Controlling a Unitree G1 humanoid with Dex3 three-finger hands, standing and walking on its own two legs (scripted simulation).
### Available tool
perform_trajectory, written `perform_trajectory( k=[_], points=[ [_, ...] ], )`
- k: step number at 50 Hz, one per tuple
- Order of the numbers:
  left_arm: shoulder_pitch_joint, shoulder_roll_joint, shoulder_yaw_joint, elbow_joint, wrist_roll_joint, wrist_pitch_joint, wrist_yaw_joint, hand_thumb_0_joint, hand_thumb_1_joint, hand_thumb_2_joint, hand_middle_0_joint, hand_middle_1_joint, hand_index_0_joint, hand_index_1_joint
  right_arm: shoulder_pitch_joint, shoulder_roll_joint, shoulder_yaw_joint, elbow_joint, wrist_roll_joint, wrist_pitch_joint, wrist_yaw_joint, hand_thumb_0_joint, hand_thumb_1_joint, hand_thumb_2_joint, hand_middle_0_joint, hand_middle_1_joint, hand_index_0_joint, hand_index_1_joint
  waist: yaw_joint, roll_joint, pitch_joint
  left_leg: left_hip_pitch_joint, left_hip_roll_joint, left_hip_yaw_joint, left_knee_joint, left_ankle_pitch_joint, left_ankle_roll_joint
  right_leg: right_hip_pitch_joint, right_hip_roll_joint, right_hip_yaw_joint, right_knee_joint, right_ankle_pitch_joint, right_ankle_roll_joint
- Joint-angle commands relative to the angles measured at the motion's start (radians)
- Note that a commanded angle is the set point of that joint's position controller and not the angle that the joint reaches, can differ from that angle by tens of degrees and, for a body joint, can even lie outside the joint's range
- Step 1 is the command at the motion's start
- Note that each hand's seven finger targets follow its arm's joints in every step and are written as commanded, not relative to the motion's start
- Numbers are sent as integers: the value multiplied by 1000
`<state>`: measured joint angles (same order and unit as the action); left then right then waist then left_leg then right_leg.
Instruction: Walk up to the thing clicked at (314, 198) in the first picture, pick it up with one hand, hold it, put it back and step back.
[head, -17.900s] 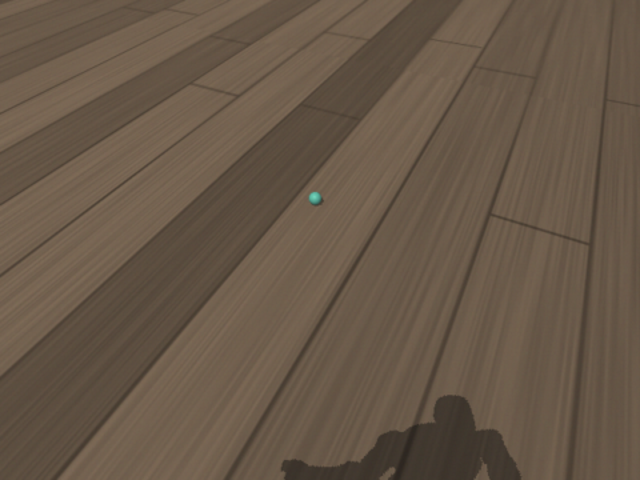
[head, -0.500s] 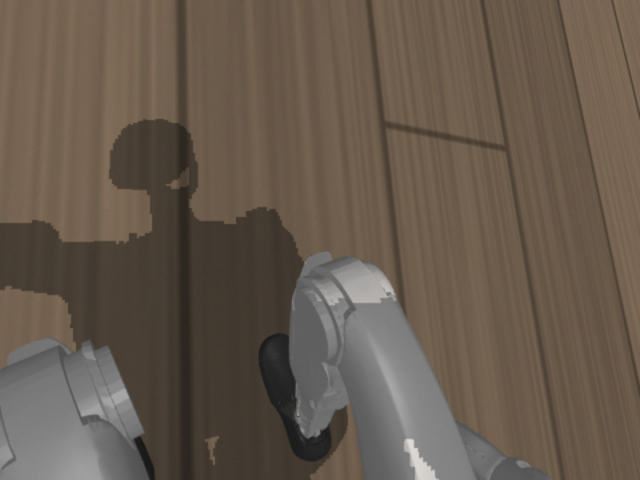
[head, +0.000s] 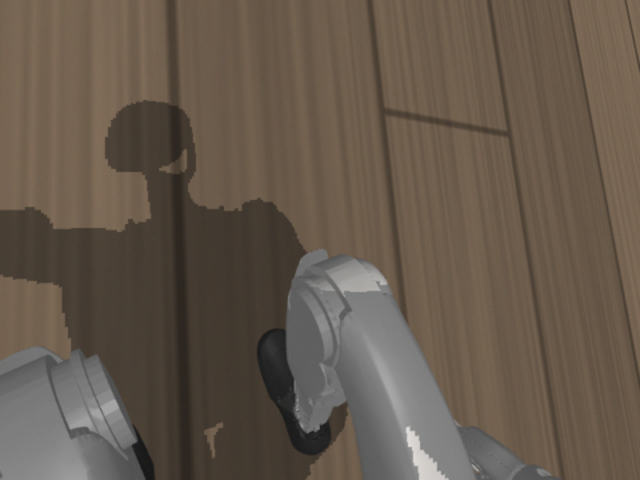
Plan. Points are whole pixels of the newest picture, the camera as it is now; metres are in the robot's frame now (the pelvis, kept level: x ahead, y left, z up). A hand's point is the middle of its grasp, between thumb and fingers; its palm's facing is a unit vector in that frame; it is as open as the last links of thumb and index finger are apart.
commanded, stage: settle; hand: left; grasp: from above
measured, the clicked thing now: out of the picture +0.44 +0.36 -0.27
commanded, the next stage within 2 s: lift in 0.74 s
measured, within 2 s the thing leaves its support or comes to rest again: leaves its support in 0.02 s
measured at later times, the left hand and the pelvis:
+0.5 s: hand out of the picture +0.42 +0.36 -0.14, palm faces -0.42 -0.13 -0.90, open 7.4 cm; pelvis -0.01 +0.00 +0.01, yaw +4 degrees
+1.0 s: hand out of the picture +0.41 +0.36 -0.09, palm faces -0.44 -0.13 -0.89, open 7.4 cm; pelvis -0.01 -0.01 +0.04, yaw +7 degrees
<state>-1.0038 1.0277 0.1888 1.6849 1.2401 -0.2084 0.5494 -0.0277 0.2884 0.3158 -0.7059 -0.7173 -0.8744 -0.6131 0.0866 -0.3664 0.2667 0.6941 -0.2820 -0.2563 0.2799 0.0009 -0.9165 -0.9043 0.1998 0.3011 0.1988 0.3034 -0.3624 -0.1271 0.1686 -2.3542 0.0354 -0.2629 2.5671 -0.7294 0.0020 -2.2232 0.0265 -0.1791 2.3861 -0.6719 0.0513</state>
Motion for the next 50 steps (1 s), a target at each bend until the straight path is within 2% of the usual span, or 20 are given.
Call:
perform_trajectory(
  k=[1,3,5,8,10,11,12,13,17,20,22,26,30,34,40,43,44,45,46,50],
  points=[
    [-176,273,29,-209,-25,-31,3,0,722,466,-917,-789,-1034,-671,194,-299,-100,10,14,27,-9,0,-907,-901,200,300,199,300,14,600,-757,554,18,114,-275,352,-12,390,47,-86,-176,342,-72],
    [-159,212,-1,-218,-27,-41,-14,0,754,485,-931,-810,-1053,-687,201,-312,-127,3,16,40,-9,0,-906,-900,200,300,199,300,2,579,-738,545,16,120,-270,335,-8,366,47,-84,-183,331,-71],
    [-192,216,-1,-248,-17,-49,-28,0,773,473,-935,-817,-1063,-687,209,-288,-125,12,22,51,-8,0,-905,-899,200,300,200,300,-2,553,-720,504,14,124,-267,279,0,351,46,-76,-193,295,-70],
    [-185,199,21,-341,-25,-59,-29,0,802,506,-953,-825,-1077,-699,234,-286,-157,19,41,69,-16,0,-903,-898,200,300,200,300,31,600,-793,557,13,119,-303,299,-8,338,43,-74,-196,298,-76],
    [-198,111,-37,-352,-18,-58,-43,0,815,512,-959,-830,-1083,-705,222,-278,-174,1,55,77,-16,0,-903,-898,200,300,200,300,26,585,-771,542,8,118,-320,252,-7,282,40,-73,-199,260,-80],
    [-206,117,-42,-356,-10,-57,-47,0,805,528,-960,-825,-1078,-705,217,-274,-175,-1,61,81,-19,0,-902,-898,200,300,200,300,32,578,-778,527,7,123,-320,242,-3,285,40,-67,-204,257,-80],
    [-168,163,7,-324,-6,-46,-47,0,807,513,-963,-816,-1082,-696,243,-277,-188,18,67,91,-21,0,-903,-898,200,300,200,300,48,562,-773,509,3,127,-324,238,0,285,39,-62,-204,254,-79],
    [-184,112,-30,-325,-8,-42,-55,0,801,511,-955,-807,-1074,-687,228,-268,-193,2,76,96,-23,0,-901,-897,200,300,200,300,54,544,-762,496,1,124,-336,210,0,249,36,-60,-200,224,-83],
    [-231,28,-85,-322,-4,-18,-91,0,782,522,-966,-787,-1071,-681,229,-248,-207,-6,95,108,-34,0,-901,-898,200,300,200,300,49,497,-733,485,-6,134,-362,142,7,215,31,-44,-235,166,-83],
    [-217,73,-63,-296,-4,-2,-116,0,712,508,-932,-759,-1028,-663,232,-242,-213,-9,112,117,-45,0,-902,-899,200,300,200,300,70,438,-727,440,-13,150,-364,124,20,240,31,-17,-257,134,-83],
    [-273,54,-80,-358,-19,-5,-137,0,702,502,-934,-731,-1022,-643,237,-228,-216,-5,118,124,-53,0,-901,-898,200,300,200,300,75,446,-746,443,-17,155,-374,113,20,238,26,-10,-265,122,-83],
    [-258,79,-64,-383,-12,2,-163,0,675,481,-931,-704,-1012,-623,242,-210,-222,-2,126,143,-68,0,-903,-899,200,300,199,300,95,439,-820,465,-22,178,-367,174,20,294,25,11,-269,165,-83],
    [-242,66,-60,-423,-22,8,-192,0,689,494,-947,-706,-1026,-626,261,-199,-235,-1,136,166,-79,0,-904,-899,200,300,199,300,107,435,-866,491,-25,198,-373,241,22,345,22,21,-281,229,-81],
    [-258,60,-59,-478,-34,5,-218,0,698,500,-939,-740,-1029,-649,265,-192,-252,-3,147,189,-92,0,-905,-899,200,300,199,300,119,438,-893,510,-27,200,-395,225,21,341,18,28,-295,204,-88],
    [-288,20,-87,-518,-42,-3,-252,0,739,570,-1034,-748,-1101,-680,277,-193,-265,-4,160,207,-115,0,-920,-912,200,300,199,300,109,445,-862,531,-32,185,-441,157,18,281,8,17,-305,152,-92],
    [-249,6,-89,-541,-49,-1,-269,0,677,508,-911,-711,-991,-611,279,-187,-273,-10,168,211,-124,0,-888,-890,200,300,200,300,130,465,-870,575,-33,181,-477,152,12,283,2,15,-312,152,-95],
    [-259,24,-78,-568,-46,0,-272,0,691,519,-972,-744,-1051,-664,282,-181,-274,-11,169,215,-127,0,-917,-910,200,300,200,300,140,464,-915,588,-33,191,-476,166,16,305,5,22,-317,166,-93],
    [-250,20,-75,-570,-53,4,-275,0,669,526,-892,-729,-979,-631,289,-186,-282,-8,173,217,-130,0,-890,-891,200,300,200,300,144,457,-918,603,-35,193,-478,179,16,306,0,24,-323,176,-94],
    [-245,18,-73,-585,-57,8,-278,0,691,526,-961,-764,-1045,-678,290,-177,-281,-14,175,218,-130,0,-917,-909,200,300,200,300,146,466,-929,601,-36,201,-486,189,18,326,1,28,-330,183,-93],
    [-214,-1,-77,-598,-95,31,-307,0,715,568,-949,-794,-1042,-700,299,-165,-294,-13,186,226,-139,0,-910,-906,200,300,200,300,156,422,-942,612,-37,218,-504,213,25,371,2,42,-373,201,-89]
  ],
)
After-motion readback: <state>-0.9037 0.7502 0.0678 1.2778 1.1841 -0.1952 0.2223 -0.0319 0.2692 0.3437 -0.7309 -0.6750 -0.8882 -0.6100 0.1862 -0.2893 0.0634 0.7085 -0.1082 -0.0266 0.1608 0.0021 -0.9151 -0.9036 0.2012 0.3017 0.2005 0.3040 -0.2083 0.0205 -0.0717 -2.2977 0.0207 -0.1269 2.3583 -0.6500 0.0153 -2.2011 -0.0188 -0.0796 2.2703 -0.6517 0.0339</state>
